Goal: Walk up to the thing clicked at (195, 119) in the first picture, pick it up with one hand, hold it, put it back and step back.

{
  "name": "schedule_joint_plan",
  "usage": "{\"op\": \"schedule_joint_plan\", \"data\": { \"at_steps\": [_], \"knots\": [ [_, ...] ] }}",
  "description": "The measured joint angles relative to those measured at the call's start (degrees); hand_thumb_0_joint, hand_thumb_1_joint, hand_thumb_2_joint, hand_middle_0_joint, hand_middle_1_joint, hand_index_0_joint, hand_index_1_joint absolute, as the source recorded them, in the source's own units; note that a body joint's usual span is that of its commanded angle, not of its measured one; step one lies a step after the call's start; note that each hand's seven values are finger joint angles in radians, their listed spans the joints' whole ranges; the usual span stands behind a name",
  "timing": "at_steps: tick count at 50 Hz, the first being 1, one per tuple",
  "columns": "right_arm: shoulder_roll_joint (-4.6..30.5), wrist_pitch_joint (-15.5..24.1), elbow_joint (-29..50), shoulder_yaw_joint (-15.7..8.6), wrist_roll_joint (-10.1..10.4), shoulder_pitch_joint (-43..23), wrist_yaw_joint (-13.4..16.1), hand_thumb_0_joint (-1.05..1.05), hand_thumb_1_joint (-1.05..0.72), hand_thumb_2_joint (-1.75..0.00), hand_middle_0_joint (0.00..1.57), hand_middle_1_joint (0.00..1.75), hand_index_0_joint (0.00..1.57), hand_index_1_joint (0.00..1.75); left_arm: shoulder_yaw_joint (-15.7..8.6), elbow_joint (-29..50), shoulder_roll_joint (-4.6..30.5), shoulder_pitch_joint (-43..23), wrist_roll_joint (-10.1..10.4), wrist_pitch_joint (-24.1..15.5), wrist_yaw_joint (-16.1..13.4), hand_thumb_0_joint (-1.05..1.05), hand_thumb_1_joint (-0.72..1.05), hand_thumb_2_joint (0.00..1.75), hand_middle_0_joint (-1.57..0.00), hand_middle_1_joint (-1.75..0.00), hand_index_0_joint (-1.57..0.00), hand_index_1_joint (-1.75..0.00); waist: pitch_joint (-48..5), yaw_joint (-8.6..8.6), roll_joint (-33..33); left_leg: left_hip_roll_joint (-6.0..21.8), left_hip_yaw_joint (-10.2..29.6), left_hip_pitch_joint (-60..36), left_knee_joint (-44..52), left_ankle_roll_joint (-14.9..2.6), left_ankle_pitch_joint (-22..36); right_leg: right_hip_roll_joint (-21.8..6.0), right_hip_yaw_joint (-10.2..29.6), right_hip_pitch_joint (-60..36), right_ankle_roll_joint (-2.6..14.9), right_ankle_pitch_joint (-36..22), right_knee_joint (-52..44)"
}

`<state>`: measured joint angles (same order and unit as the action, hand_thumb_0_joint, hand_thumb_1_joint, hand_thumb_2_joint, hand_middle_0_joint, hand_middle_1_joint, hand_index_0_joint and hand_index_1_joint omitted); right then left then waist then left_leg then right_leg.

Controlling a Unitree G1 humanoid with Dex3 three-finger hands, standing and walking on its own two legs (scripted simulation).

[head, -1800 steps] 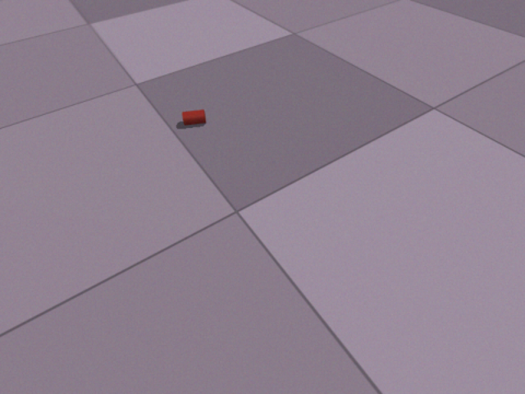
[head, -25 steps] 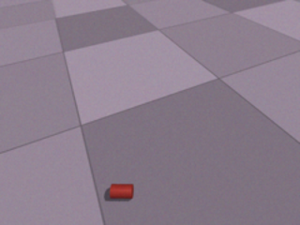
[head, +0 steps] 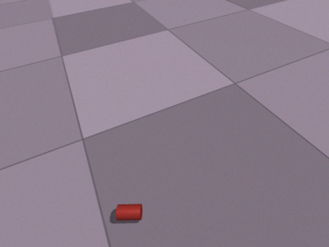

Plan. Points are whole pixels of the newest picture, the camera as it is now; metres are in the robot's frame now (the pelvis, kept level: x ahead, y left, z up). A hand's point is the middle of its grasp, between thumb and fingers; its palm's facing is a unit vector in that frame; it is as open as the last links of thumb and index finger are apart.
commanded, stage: stand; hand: left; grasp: from above
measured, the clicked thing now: (129, 212) +0.45 +0.27 -0.74
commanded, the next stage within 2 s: step back in 1.04 s
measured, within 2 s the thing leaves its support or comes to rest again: neither
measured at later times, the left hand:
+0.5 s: hand out of the picture +0.07 +0.22 -0.17, palm faces +0.00 -0.96 -0.29, open 7.4 cm
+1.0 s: hand out of the picture +0.09 +0.24 -0.16, palm faces -0.01 -0.94 -0.33, open 7.4 cm
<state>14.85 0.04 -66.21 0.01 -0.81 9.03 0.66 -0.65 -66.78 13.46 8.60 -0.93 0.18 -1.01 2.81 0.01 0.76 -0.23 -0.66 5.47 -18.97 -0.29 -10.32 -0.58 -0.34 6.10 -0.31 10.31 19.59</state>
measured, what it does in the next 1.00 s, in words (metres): stands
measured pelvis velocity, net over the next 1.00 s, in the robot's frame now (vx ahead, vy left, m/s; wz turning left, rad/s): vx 0.01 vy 0.00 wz -0.01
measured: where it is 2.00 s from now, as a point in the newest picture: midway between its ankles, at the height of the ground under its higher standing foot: outside the picture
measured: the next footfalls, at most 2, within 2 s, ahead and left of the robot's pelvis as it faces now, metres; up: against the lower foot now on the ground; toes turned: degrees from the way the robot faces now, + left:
left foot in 1.44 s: -0.04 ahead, +0.14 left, +0.00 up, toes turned -3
right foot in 1.86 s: -0.11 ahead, -0.08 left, +0.00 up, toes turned -1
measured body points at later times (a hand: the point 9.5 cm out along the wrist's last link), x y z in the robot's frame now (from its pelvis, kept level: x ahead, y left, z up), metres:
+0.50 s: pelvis +0.01 +0.00 +0.00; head +0.01 +0.00 +0.45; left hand +0.07 +0.27 -0.14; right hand +0.06 -0.27 -0.15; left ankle +0.00 +0.12 -0.75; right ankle +0.01 -0.12 -0.75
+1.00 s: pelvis +0.01 +0.00 +0.00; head +0.01 +0.00 +0.45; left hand +0.09 +0.29 -0.13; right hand +0.08 -0.30 -0.14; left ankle +0.00 +0.12 -0.75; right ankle +0.01 -0.12 -0.75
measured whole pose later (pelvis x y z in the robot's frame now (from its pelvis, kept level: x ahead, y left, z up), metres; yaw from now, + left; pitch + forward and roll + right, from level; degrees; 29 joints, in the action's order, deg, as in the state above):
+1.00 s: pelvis +0.01 +0.00 +0.00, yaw +0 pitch -3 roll +0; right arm 18.9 1.0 -65.0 -0.5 -0.8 6.7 0.2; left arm -0.9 -64.9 18.3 6.3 -0.7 -0.5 -0.2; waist 2.8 0.1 0.3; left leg -0.1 -1.1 4.4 -17.2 -0.1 -10.3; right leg -0.5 0.1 5.5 -0.2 10.5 18.6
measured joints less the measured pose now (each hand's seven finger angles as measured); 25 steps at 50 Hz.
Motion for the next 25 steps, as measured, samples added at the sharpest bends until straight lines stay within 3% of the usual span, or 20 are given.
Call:
{"op": "schedule_joint_plan", "data": {
  "at_steps": [25],
  "knots": [
    [0.8, 0.45, 0.39, -0.74, -0.16, -0.44, 0.23, 0.0, -0.9, -0.9, 0.2, 0.3, 0.2, 0.3, -0.64, 0.83, 1.12, -0.92, -0.06, -0.21, -0.09, 0.01, 0.91, 0.9, -0.2, -0.3, -0.2, -0.3, -0.06, 0.19, -0.39, 0.09, -0.57, -0.57, -0.11, -0.01, -1.07, 0.09, 0.58, -0.25, -0.08, 0.95, 0.31]
  ]
}}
